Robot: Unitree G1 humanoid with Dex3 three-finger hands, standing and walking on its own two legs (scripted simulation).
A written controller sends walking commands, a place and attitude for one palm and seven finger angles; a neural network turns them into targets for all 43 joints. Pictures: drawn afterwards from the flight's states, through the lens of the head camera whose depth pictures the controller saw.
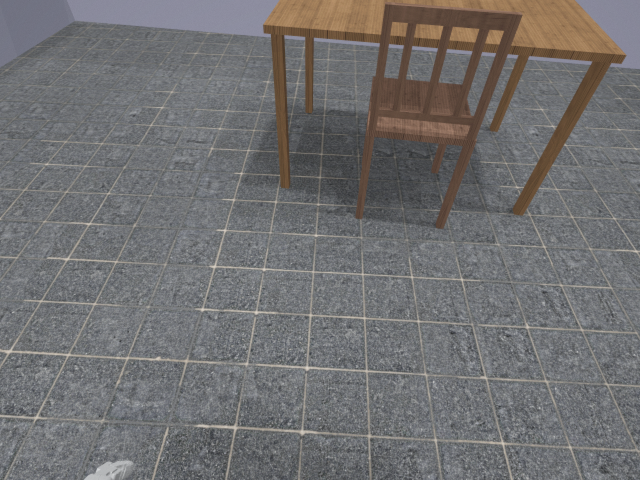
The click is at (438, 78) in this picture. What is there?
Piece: chair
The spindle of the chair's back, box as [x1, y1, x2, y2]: [423, 26, 452, 113]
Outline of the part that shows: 443,26 423,108 423,113 430,112 452,27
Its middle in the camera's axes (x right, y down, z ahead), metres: +0.37 -0.54 +1.25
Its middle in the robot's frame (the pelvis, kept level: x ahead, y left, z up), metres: +1.30 -0.32 -0.08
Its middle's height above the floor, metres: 0.69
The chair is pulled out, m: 0.00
